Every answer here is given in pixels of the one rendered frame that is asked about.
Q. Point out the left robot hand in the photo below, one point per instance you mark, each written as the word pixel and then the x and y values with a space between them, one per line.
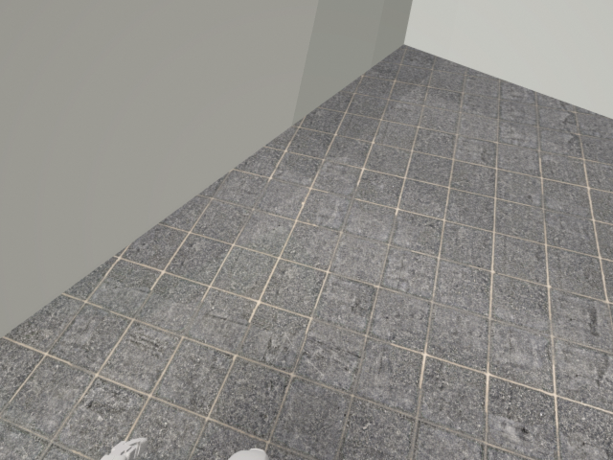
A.
pixel 127 450

